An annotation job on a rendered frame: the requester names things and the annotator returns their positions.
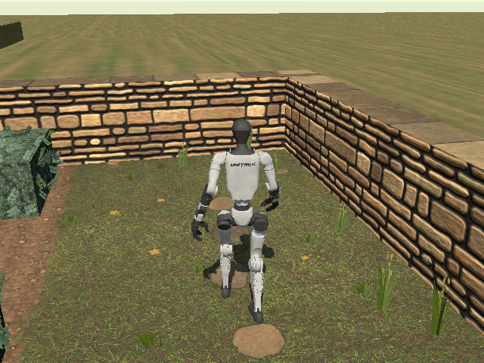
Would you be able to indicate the left robot shin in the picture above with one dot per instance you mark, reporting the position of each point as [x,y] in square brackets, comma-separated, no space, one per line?
[225,265]

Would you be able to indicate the left robot hand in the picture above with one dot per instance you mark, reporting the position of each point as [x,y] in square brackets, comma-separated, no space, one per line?
[194,227]

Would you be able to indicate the right robot hand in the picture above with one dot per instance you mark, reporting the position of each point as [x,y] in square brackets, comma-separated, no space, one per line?
[267,201]

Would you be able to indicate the right robot forearm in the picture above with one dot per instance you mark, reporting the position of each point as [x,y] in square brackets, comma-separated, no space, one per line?
[274,194]

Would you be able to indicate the left robot upper arm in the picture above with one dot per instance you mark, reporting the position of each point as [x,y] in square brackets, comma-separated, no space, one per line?
[214,172]

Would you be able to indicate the right robot upper arm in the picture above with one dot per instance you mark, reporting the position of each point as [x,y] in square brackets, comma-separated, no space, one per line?
[269,170]

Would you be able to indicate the left robot foot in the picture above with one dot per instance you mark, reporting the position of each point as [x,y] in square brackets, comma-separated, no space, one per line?
[226,291]

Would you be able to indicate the left robot forearm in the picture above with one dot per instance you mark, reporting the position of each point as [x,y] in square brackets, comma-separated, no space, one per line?
[203,205]

